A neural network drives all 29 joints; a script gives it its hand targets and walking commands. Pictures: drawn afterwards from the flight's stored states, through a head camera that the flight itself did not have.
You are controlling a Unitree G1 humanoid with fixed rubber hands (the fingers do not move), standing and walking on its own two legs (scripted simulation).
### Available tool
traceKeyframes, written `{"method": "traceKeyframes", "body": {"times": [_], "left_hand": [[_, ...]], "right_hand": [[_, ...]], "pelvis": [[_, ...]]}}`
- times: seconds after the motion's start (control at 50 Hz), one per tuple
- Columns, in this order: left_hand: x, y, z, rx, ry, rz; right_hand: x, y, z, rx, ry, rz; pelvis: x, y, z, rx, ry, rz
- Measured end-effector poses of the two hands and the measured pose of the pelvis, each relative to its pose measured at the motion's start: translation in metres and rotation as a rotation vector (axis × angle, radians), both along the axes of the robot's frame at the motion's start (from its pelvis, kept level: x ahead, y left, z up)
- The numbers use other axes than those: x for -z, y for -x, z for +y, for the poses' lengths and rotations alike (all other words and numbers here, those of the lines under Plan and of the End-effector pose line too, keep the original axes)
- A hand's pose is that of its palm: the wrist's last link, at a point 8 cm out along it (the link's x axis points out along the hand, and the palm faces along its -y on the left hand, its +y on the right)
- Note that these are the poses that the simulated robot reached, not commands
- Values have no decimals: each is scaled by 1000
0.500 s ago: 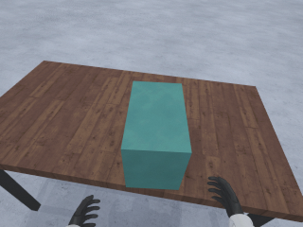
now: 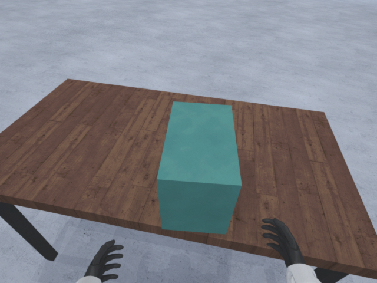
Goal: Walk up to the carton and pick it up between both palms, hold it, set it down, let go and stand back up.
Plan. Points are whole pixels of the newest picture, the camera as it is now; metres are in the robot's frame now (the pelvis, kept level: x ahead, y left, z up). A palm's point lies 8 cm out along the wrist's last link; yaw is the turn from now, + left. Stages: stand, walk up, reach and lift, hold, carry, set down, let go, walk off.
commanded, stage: stand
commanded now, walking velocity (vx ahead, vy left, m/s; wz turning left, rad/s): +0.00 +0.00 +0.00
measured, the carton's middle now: (198, 164) +0.42 +0.01 +0.01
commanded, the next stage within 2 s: none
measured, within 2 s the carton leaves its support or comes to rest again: neither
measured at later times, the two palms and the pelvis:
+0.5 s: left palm out of the picture +0.11 +0.24 -0.12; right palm (289, 257) +0.21 -0.20 -0.03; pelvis +0.01 +0.02 -0.01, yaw +1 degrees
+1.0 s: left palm out of the picture +0.14 +0.26 -0.13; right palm (286, 256) +0.21 -0.19 -0.02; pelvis +0.03 +0.04 -0.01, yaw +0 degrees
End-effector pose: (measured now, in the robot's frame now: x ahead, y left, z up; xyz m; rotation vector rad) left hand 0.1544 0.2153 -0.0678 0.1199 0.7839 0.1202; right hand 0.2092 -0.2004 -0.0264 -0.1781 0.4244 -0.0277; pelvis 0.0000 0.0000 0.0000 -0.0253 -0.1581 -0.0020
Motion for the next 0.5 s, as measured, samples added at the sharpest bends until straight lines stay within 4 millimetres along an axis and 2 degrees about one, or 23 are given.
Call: {"method": "traceKeyframes", "body": {"times": [0.04,0.12,0.24,0.5], "left_hand": [[4,5,6,-3,-8,-17],[22,29,17,11,-37,64],[41,56,21,0,-11,169],[50,41,23,26,23,186]], "right_hand": [[-1,-1,-1,-2,-11,16],[-1,-2,-2,-21,-14,29],[-1,-2,-1,-29,4,22],[-1,0,3,30,15,11]], "pelvis": [[1,1,-1,-13,-3,50],[1,6,-1,-13,-9,116],[3,5,4,-18,-8,162],[7,-9,18,-15,-6,199]]}}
